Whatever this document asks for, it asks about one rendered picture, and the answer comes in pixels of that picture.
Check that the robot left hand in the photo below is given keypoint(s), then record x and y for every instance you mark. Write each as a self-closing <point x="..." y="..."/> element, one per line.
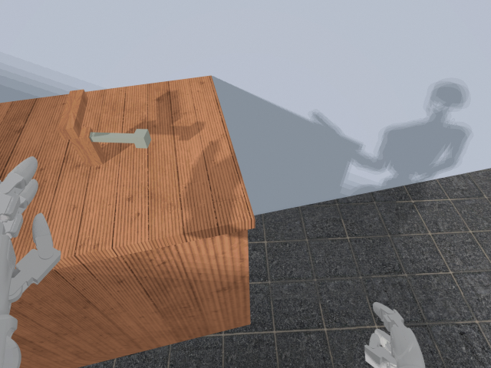
<point x="16" y="193"/>

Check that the robot right hand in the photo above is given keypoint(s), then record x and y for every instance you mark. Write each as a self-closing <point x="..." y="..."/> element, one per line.
<point x="400" y="348"/>

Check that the counter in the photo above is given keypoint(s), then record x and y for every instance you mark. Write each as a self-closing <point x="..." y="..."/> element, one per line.
<point x="154" y="242"/>

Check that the robot left forearm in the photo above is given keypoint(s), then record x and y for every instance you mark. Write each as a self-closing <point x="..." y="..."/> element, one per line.
<point x="10" y="354"/>

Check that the tap lever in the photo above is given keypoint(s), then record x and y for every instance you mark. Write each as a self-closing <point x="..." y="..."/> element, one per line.
<point x="141" y="138"/>

